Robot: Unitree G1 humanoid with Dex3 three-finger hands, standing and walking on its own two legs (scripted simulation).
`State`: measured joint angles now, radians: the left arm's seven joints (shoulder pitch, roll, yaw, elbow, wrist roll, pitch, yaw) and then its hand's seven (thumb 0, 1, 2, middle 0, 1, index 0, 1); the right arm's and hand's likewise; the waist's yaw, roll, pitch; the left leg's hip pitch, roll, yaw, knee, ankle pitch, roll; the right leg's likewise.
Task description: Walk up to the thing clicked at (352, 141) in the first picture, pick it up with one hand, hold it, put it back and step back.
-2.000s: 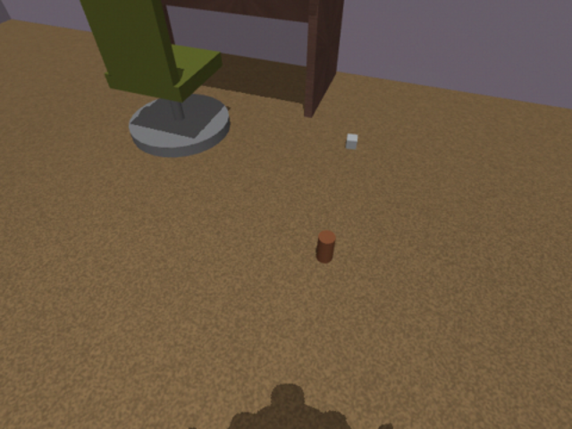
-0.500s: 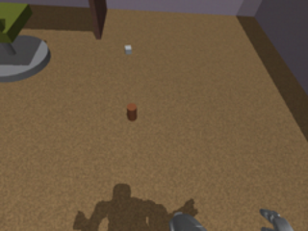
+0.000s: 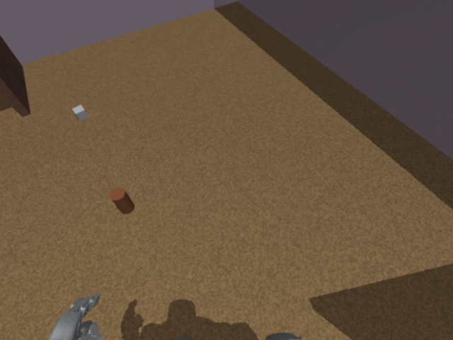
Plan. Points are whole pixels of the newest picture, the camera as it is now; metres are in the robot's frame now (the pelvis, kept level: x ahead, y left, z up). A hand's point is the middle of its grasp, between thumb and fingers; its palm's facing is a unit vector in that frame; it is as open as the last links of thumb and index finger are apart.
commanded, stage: walk up
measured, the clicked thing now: (80, 112) +1.57 +0.90 -0.73
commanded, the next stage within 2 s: none
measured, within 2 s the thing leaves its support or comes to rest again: neither
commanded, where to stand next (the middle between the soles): +0.06 +0.00 m, yaw -24 degrees
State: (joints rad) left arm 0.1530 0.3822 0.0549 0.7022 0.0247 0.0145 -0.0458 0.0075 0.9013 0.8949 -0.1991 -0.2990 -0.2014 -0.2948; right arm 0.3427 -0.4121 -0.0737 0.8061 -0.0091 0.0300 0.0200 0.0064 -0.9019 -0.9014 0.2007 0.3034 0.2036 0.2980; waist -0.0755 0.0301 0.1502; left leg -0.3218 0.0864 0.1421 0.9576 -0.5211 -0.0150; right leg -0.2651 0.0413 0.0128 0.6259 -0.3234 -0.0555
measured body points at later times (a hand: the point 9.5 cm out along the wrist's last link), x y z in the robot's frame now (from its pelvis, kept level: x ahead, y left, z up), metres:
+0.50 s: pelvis +0.04 +0.00 +0.00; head +0.11 +0.02 +0.44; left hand +0.18 +0.29 -0.13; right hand +0.10 -0.32 -0.08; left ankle +0.11 +0.11 -0.73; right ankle -0.02 -0.12 -0.65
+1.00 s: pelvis +0.02 -0.01 -0.02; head +0.06 -0.07 +0.43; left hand +0.23 +0.25 -0.10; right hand -0.02 -0.34 -0.15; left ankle +0.08 +0.14 -0.71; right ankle +0.01 -0.14 -0.73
